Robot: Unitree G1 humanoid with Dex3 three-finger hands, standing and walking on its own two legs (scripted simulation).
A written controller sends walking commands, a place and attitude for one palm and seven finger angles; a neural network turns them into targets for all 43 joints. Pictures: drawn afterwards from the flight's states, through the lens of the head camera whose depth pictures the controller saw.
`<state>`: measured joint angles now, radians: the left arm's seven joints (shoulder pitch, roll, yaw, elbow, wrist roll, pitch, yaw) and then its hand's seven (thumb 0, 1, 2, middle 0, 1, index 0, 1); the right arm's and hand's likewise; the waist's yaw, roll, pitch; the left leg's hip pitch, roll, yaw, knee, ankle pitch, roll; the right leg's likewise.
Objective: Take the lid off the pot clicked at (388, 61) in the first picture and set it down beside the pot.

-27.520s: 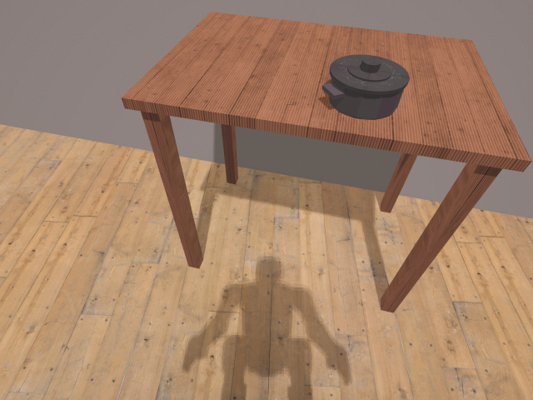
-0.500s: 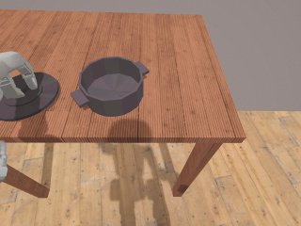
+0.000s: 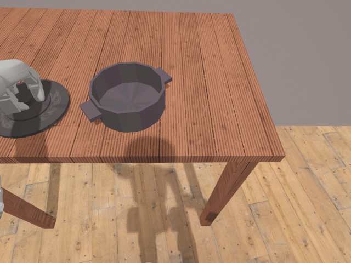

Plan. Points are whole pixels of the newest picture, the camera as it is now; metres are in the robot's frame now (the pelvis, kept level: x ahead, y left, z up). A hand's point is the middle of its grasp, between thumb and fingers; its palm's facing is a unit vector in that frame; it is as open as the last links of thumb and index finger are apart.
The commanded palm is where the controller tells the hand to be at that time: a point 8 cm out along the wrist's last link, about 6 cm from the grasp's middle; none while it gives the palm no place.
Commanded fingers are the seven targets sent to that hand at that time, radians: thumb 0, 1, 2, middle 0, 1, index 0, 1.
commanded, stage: open the fingers wide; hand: left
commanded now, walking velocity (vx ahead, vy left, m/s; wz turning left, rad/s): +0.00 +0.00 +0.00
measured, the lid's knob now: (24, 99) +0.46 +0.35 +0.10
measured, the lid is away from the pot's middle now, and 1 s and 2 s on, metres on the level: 0.24 0.24 0.24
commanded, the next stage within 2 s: raise the empty hand in 0.66 s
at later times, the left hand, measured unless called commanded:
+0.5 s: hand (17, 94) +0.44 +0.34 +0.14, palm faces -0.38 -0.12 -0.92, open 10.5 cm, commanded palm +0.44 +0.35 +0.20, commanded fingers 0.00 -0.11 0.84 -0.44 -0.68 -0.44 -0.68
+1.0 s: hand (7, 86) +0.43 +0.34 +0.16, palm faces -0.32 -0.12 -0.94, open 11.1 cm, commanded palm +0.44 +0.35 +0.23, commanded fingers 0.00 -0.12 0.86 -0.46 -0.66 -0.46 -0.66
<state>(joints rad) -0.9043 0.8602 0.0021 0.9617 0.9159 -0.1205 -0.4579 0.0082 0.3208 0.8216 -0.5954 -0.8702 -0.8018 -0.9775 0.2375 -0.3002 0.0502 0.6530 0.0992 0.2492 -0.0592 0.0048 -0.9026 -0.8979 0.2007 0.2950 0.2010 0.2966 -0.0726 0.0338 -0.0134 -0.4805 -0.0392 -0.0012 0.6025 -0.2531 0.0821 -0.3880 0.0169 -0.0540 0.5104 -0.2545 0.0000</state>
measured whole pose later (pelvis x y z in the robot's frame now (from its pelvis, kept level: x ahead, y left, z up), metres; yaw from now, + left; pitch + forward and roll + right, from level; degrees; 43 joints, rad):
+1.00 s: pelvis +0.01 +0.00 +0.00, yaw +0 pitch +7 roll -3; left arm -0.94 0.87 -0.02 0.92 0.90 -0.07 -0.47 0.00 -0.11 0.86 -0.47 -0.66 -0.47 -0.66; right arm 0.22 -0.30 0.06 0.65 0.10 0.25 -0.06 0.00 -0.90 -0.90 0.20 0.29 0.20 0.30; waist -0.07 0.04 -0.02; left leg -0.46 -0.04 -0.01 0.59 -0.25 0.08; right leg -0.36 0.01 -0.06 0.49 -0.25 0.00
